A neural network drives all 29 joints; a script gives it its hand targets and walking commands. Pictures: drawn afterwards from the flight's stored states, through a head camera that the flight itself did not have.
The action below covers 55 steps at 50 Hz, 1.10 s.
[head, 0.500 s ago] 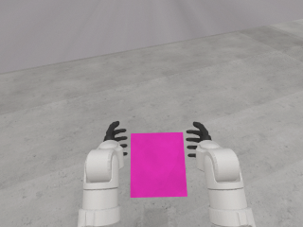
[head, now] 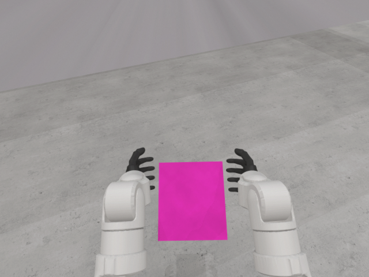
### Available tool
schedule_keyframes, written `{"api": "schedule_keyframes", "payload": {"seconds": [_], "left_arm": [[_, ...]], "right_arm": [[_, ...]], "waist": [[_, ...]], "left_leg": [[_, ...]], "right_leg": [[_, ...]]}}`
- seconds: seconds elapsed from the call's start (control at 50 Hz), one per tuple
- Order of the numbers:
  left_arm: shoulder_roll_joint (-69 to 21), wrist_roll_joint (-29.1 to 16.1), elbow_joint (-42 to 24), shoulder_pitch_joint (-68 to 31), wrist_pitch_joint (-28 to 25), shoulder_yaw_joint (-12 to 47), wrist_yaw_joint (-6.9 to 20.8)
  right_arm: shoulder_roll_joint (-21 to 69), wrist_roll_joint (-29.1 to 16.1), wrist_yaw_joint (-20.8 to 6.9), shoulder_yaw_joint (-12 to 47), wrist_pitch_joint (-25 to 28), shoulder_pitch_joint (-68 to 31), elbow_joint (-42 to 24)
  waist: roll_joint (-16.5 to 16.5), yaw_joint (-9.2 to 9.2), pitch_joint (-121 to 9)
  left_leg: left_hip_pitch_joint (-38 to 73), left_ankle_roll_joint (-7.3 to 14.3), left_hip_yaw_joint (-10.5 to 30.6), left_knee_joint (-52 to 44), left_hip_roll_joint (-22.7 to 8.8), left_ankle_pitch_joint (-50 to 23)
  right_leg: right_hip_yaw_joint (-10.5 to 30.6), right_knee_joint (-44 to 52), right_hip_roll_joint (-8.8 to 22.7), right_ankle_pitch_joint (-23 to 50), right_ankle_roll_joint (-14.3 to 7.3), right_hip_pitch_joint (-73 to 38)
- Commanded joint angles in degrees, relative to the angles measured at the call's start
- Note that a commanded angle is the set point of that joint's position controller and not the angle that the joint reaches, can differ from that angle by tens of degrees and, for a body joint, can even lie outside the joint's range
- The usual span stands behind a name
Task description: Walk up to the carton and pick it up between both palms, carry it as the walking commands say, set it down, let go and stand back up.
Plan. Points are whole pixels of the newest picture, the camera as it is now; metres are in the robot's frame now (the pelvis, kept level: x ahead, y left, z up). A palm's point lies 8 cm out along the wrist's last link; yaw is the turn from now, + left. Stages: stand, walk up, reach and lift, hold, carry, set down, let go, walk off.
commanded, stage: carry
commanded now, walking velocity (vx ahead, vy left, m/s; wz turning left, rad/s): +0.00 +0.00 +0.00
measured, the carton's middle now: (191, 199) +0.33 +0.00 -0.03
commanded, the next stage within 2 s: hold in 1.12 s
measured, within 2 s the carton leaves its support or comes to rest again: neither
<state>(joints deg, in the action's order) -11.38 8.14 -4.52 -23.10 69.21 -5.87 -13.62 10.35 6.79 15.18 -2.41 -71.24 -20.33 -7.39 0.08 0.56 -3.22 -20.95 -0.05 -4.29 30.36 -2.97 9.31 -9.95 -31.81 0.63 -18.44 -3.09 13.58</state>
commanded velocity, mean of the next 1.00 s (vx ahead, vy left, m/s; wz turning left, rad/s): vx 0.00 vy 0.00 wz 0.00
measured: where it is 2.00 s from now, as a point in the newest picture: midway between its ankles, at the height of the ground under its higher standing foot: outside the picture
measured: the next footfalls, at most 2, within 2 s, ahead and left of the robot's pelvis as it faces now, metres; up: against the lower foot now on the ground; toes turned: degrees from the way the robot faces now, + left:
none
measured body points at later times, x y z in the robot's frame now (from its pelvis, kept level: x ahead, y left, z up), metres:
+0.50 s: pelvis +0.01 +0.00 +0.00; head -0.01 +0.00 +0.45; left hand +0.32 +0.11 +0.10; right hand +0.31 -0.13 +0.09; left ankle +0.07 +0.12 -0.73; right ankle -0.01 -0.08 -0.73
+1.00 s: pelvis +0.01 +0.00 +0.00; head +0.00 +0.00 +0.45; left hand +0.32 +0.12 +0.09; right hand +0.31 -0.12 +0.08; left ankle +0.07 +0.12 -0.73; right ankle -0.01 -0.08 -0.73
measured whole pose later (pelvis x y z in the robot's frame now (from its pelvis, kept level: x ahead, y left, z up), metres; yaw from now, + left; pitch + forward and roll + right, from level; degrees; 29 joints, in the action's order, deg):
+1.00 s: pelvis +0.01 +0.00 +0.00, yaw +0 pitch +0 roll +0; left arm -10.8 8.3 -2.5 -21.6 65.0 -5.9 -11.7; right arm 10.2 7.6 13.3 -2.8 -66.7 -19.8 -4.4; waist 0.2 0.4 -2.1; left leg -20.2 -0.2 -4.6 30.9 -3.0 10.3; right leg -9.6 -32.2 0.6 -19.3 -3.1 12.9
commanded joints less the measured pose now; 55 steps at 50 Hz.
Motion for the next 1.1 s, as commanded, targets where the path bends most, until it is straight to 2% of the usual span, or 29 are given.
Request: {"api": "schedule_keyframes", "payload": {"seconds": [0.0,0.36,1.08], "left_arm": [[-65.9,-19.55,-4.48,-17.43,-1.08,26.6,13.55],[-65.42,-19.12,-4.04,-17.33,-1.52,26.31,13.86],[-63.5,-18.15,-2.68,-16.22,-6.39,26.51,15.23]], "right_arm": [[64.51,-19.9,-13.61,27.14,4.12,-23.54,-8.95],[64.26,-19.45,-13.88,26.76,4.52,-23.3,-8.03],[62.48,-17.51,-15.18,26.06,9.4,-22.1,-5.3]], "waist": [[0.04,0.06,-18.13],[0.11,0.01,-17.74],[-0.12,-0.24,-17.72]], "left_leg": [[5.88,1.55,4.53,-2.3,-4.96,-8.42],[6.12,1.39,4.11,-1.84,-5.03,-8.89],[7.05,1.97,4.18,-1.79,-5.19,-10.43]], "right_leg": [[8.74,5.81,8.38,12.14,-0.33,-6.42],[8.64,5.54,8.52,13.84,-0.1,-7.05],[8.72,5.3,8.21,12.49,-0.15,-6.83]]}}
